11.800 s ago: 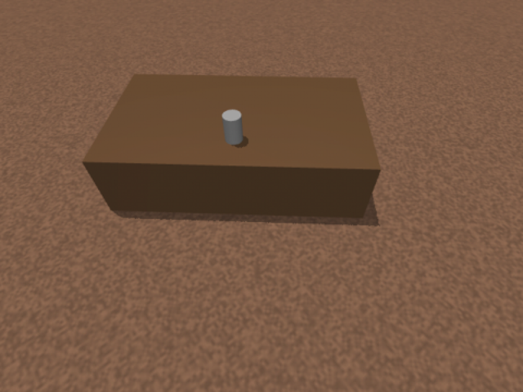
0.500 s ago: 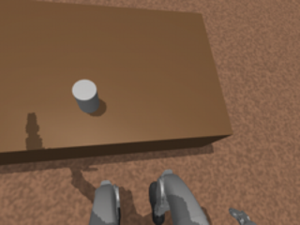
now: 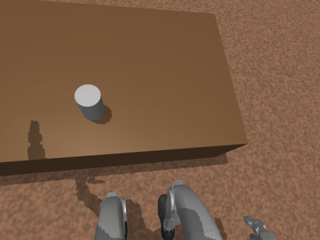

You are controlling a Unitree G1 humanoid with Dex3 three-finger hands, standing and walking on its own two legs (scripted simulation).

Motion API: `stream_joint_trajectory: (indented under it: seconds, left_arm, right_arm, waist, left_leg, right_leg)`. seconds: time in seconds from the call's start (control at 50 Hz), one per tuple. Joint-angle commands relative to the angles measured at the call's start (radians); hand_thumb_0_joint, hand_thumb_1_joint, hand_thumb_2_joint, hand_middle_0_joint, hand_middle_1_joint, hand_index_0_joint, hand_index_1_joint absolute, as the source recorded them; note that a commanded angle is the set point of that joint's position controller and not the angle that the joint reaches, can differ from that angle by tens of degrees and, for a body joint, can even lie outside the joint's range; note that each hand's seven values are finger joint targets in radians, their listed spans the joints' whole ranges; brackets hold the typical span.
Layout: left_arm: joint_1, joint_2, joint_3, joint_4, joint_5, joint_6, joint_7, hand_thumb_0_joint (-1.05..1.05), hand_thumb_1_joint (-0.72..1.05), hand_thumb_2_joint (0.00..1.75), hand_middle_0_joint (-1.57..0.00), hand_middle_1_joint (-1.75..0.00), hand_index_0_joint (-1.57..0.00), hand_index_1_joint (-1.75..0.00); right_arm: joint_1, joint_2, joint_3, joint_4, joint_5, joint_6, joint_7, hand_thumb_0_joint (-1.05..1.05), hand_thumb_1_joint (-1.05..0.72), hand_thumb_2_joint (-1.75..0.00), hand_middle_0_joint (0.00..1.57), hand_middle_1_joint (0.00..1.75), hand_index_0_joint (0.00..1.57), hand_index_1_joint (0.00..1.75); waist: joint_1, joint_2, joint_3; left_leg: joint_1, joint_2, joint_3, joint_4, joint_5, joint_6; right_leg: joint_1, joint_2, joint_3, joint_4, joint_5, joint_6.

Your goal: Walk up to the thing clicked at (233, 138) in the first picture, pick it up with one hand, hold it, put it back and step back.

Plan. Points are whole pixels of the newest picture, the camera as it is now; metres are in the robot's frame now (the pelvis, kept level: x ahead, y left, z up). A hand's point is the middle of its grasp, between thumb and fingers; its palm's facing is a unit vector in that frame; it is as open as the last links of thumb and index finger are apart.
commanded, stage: go down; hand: left
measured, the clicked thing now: (90, 103) +0.55 +0.17 -0.25
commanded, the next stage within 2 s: none
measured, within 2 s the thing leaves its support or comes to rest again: neither
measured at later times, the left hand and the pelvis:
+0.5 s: hand out of the picture +0.46 +0.38 +0.06, palm faces +0.14 -0.99 +0.00, open 17.3 cm; pelvis +0.00 +0.00 +0.00, yaw +0 degrees
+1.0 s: hand out of the picture +0.47 +0.38 +0.07, palm faces +0.14 -0.99 +0.01, open 17.2 cm; pelvis +0.00 +0.01 -0.01, yaw +0 degrees
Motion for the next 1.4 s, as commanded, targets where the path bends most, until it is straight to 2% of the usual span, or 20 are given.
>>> stream_joint_trajectory:
  seconds: [0.0,0.14,0.26,0.32,0.42,0.44,0.48,0.5,0.62,0.68,0.74,0.78,0.84,1.0,1.1,1.18,1.24,1.28,1.34,1.38]
  left_arm:
    - [-0.265,0.402,0.057,-0.232,-0.042,-0.069,0.0,0.0,-0.46,0.1,-0.03,-0.05,-0.02,-0.06]
    - [-0.312,0.345,0.025,-0.232,-0.061,-0.073,-0.013,0.0,-0.45,0.1,-0.03,-0.05,-0.02,-0.06]
    - [-0.313,0.391,0.04,-0.223,-0.05,-0.07,-0.002,0.0,-0.48,0.1,-0.03,-0.06,-0.03,-0.07]
    - [-0.303,0.399,0.049,-0.212,-0.055,-0.069,-0.004,0.0,-0.51,0.1,-0.03,-0.07,-0.03,-0.07]
    - [-0.268,0.36,0.037,-0.226,-0.064,-0.066,-0.013,0.0,-0.5,0.09,-0.04,-0.06,-0.03,-0.07]
    - [-0.295,0.398,0.06,-0.26,-0.067,-0.073,-0.012,0.0,-0.49,0.09,-0.03,-0.06,-0.03,-0.06]
    - [-0.315,0.369,0.043,-0.249,-0.07,-0.075,-0.017,0.0,-0.49,0.1,-0.03,-0.06,-0.02,-0.06]
    - [-0.321,0.347,0.027,-0.267,-0.072,-0.075,-0.017,0.0,-0.51,0.09,-0.04,-0.06,-0.03,-0.07]
    - [-0.317,0.376,0.049,-0.24,-0.069,-0.086,-0.006,0.0,-0.47,0.1,-0.03,-0.07,-0.03,-0.07]
    - [-0.326,0.386,0.056,-0.247,-0.068,-0.087,-0.006,0.0,-0.47,0.12,-0.02,-0.06,-0.02,-0.07]
    - [-0.288,0.353,0.038,-0.212,-0.067,-0.078,-0.012,0.0,-0.48,0.11,-0.02,-0.06,-0.02,-0.07]
    - [-0.32,0.375,0.045,-0.255,-0.069,-0.082,-0.012,0.0,-0.47,0.1,-0.03,-0.06,-0.02,-0.06]
    - [-0.364,0.389,0.042,-0.277,-0.07,-0.083,-0.012,0.0,-0.47,0.1,-0.03,-0.06,-0.03,-0.07]
    - [-0.31,0.383,0.049,-0.184,-0.059,-0.073,-0.003,0.0,-0.5,0.11,-0.03,-0.07,-0.02,-0.08]
    - [-0.304,0.405,0.065,-0.251,-0.063,-0.084,-0.006,0.0,-0.49,0.1,-0.03,-0.07,-0.03,-0.07]
    - [-0.344,0.383,0.046,-0.282,-0.071,-0.087,-0.011,0.0,-0.47,0.1,-0.03,-0.08,-0.03,-0.07]
    - [-0.337,0.354,0.034,-0.26,-0.073,-0.081,-0.01,0.0,-0.48,0.1,-0.03,-0.08,-0.03,-0.08]
    - [-0.301,0.376,0.055,-0.226,-0.07,-0.08,-0.004,0.0,-0.47,0.11,-0.02,-0.08,-0.02,-0.08]
    - [-0.339,0.406,0.06,-0.257,-0.062,-0.086,0.001,0.0,-0.5,0.11,-0.03,-0.08,-0.03,-0.08]
    - [-0.317,0.389,0.059,-0.234,-0.065,-0.087,0.0,0.0,-0.5,0.11,-0.03,-0.08,-0.03,-0.08]
  right_arm:
    - [0.175,-0.212,-0.079,-0.029,0.007,-0.019,-0.016,0.0,-0.9,-0.9,0.2,0.3,0.2,0.3]
    - [0.177,-0.217,-0.088,-0.015,0.007,-0.027,-0.024,0.0,-0.9,-0.9,0.2,0.3,0.2,0.3]
    - [0.163,-0.211,-0.077,-0.029,0.011,-0.027,-0.021,0.0,-0.89,-0.9,0.2,0.3,0.2,0.3]
    - [0.158,-0.209,-0.073,-0.034,0.013,-0.026,-0.023,0.0,-0.89,-0.9,0.2,0.3,0.2,0.3]
    - [0.172,-0.212,-0.078,-0.029,0.011,-0.028,-0.021,0.0,-0.9,-0.9,0.2,0.3,0.2,0.3]
    - [0.164,-0.214,-0.08,-0.031,0.014,-0.029,-0.022,0.0,-0.9,-0.9,0.2,0.3,0.2,0.3]
    - [0.178,-0.214,-0.079,-0.018,0.011,-0.028,-0.021,0.0,-0.9,-0.9,0.2,0.3,0.2,0.3]
    - [0.192,-0.221,-0.089,-0.006,0.008,-0.027,-0.023,0.0,-0.9,-0.9,0.2,0.3,0.2,0.3]
    - [0.171,-0.211,-0.077,-0.021,0.012,-0.03,-0.021,0.0,-0.9,-0.9,0.2,0.3,0.2,0.3]
    - [0.175,-0.212,-0.077,-0.019,0.011,-0.029,-0.018,0.0,-0.89,-0.9,0.2,0.3,0.2,0.3]
    - [0.176,-0.213,-0.076,-0.022,0.012,-0.028,-0.02,0.0,-0.9,-0.9,0.2,0.3,0.2,0.3]
    - [0.179,-0.219,-0.08,-0.021,0.01,-0.029,-0.017,0.0,-0.89,-0.9,0.2,0.3,0.2,0.3]
    - [0.185,-0.217,-0.079,-0.018,0.01,-0.029,-0.02,0.0,-0.89,-0.9,0.2,0.3,0.2,0.3]
    - [0.179,-0.21,-0.066,-0.023,0.007,-0.023,-0.019,0.0,-0.89,-0.9,0.2,0.3,0.2,0.3]
    - [0.185,-0.215,-0.074,-0.027,0.008,-0.021,-0.013,0.0,-0.9,-0.9,0.2,0.3,0.2,0.3]
    - [0.184,-0.217,-0.082,-0.022,0.012,-0.024,-0.017,0.0,-0.89,-0.9,0.2,0.3,0.2,0.3]
    - [0.201,-0.224,-0.09,0.001,0.009,-0.02,-0.018,0.0,-0.9,-0.9,0.2,0.3,0.2,0.3]
    - [0.193,-0.221,-0.08,0.004,0.01,-0.019,-0.018,0.0,-0.89,-0.9,0.2,0.3,0.2,0.3]
    - [0.179,-0.212,-0.076,-0.013,0.011,-0.017,-0.017,0.0,-0.89,-0.9,0.2,0.3,0.2,0.3]
    - [0.166,-0.21,-0.074,-0.02,0.012,-0.019,-0.017,0.0,-0.89,-0.9,0.2,0.3,0.2,0.3]
  waist:
    - [0.055,0.296,-0.554]
    - [0.021,0.286,-0.536]
    - [0.048,0.276,-0.518]
    - [0.041,0.261,-0.525]
    - [0.041,0.27,-0.557]
    - [0.05,0.295,-0.57]
    - [0.033,0.308,-0.564]
    - [0.03,0.294,-0.557]
    - [0.041,0.29,-0.529]
    - [0.05,0.301,-0.54]
    - [0.042,0.299,-0.543]
    - [0.048,0.325,-0.554]
    - [0.033,0.296,-0.579]
    - [0.037,0.267,-0.519]
    - [0.055,0.298,-0.594]
    - [0.032,0.312,-0.601]
    - [0.026,0.3,-0.545]
    - [0.041,0.292,-0.545]
    - [0.049,0.282,-0.525]
    - [0.046,0.296,-0.533]
  left_leg:
    - [0.443,-0.006,-0.058,-0.173,0.447,-0.026]
    - [0.48,0.0,-0.07,-0.167,0.441,-0.029]
    - [0.403,-0.006,-0.062,-0.192,0.321,-0.023]
    - [0.378,-0.008,-0.055,-0.184,0.314,-0.019]
    - [0.444,-0.005,-0.063,-0.169,0.439,-0.026]
    - [0.463,-0.002,-0.072,-0.175,0.436,-0.032]
    - [0.488,0.003,-0.08,-0.167,0.487,-0.038]
    - [0.496,0.002,-0.075,-0.168,0.47,-0.033]
    - [0.437,0.0,-0.08,-0.18,0.387,-0.031]
    - [0.459,0.003,-0.085,-0.18,0.418,-0.035]
    - [0.481,0.006,-0.089,-0.177,0.437,-0.038]
    - [0.51,0.012,-0.1,-0.181,0.444,-0.045]
    - [0.484,0.004,-0.084,-0.17,0.439,-0.035]
    - [0.418,-0.002,-0.076,-0.161,0.418,-0.029]
    - [0.464,-0.004,-0.069,-0.152,0.501,-0.031]
    - [0.489,0.0,-0.074,-0.161,0.46,-0.035]
    - [0.489,0.005,-0.088,-0.167,0.436,-0.037]
    - [0.486,0.004,-0.091,-0.162,0.471,-0.038]
    - [0.417,-0.005,-0.072,-0.17,0.387,-0.028]
    - [0.43,-0.001,-0.076,-0.169,0.378,-0.029]
  right_leg:
    - [0.228,0.02,0.057,-0.094,0.197,-0.044]
    - [0.181,0.022,0.052,-0.095,0.185,-0.044]
    - [0.218,0.02,0.059,-0.092,0.129,-0.044]
    - [0.242,0.022,0.061,-0.092,0.14,-0.04]
    - [0.219,0.022,0.052,-0.086,0.195,-0.043]
    - [0.206,0.023,0.049,-0.082,0.183,-0.045]
    - [0.175,0.023,0.042,-0.073,0.202,-0.046]
    - [0.169,0.023,0.047,-0.084,0.19,-0.045]
    - [0.179,0.022,0.052,-0.074,0.15,-0.046]
    - [0.166,0.023,0.049,-0.073,0.164,-0.047]
    - [0.15,0.025,0.045,-0.07,0.169,-0.047]
    - [0.127,0.025,0.043,-0.066,0.157,-0.048]
    - [0.184,0.024,0.049,-0.074,0.177,-0.045]
    - [0.176,0.023,0.051,-0.076,0.172,-0.043]
    - [0.208,0.021,0.049,-0.067,0.221,-0.046]
    - [0.194,0.024,0.05,-0.071,0.193,-0.046]
    - [0.139,0.024,0.044,-0.074,0.161,-0.046]
    - [0.146,0.023,0.042,-0.07,0.18,-0.047]
    - [0.188,0.022,0.053,-0.077,0.155,-0.044]
    - [0.175,0.022,0.053,-0.068,0.151,-0.043]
